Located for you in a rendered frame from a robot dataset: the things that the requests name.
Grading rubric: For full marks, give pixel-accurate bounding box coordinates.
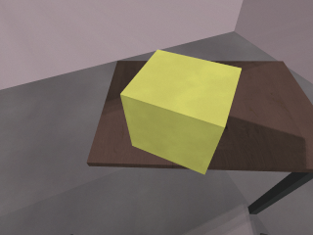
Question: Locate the table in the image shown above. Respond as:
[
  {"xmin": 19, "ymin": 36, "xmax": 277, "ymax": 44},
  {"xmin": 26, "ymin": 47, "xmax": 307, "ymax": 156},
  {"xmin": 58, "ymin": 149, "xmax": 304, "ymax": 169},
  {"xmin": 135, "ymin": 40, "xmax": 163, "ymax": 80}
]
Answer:
[{"xmin": 86, "ymin": 61, "xmax": 313, "ymax": 214}]

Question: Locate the carton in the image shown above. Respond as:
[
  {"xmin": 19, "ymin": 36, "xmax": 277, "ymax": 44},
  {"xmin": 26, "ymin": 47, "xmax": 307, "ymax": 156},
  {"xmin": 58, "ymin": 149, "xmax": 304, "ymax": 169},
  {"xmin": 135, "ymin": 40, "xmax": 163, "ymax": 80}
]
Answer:
[{"xmin": 120, "ymin": 49, "xmax": 242, "ymax": 174}]

